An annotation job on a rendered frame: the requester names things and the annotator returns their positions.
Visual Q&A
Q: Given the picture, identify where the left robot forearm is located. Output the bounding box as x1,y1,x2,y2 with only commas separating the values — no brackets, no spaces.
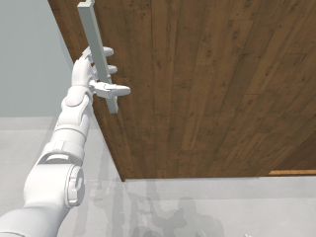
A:
23,85,94,203

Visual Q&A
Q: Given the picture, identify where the left robot upper arm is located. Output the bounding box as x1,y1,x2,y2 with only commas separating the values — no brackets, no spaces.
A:
0,164,85,237

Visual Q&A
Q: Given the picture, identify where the handle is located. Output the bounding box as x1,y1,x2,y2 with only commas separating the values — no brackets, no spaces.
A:
77,0,119,114

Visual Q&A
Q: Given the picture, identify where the robot left hand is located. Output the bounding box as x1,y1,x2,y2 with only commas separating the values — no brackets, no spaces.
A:
71,46,130,99

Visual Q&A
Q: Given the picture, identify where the wardrobe door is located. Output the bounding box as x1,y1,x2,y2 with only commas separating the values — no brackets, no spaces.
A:
57,0,316,180
273,130,316,171

